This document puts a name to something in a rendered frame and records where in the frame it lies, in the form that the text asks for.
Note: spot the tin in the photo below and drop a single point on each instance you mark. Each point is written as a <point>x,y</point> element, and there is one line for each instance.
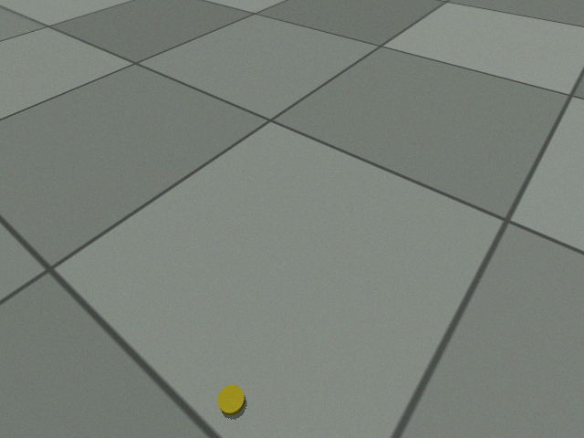
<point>231,400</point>

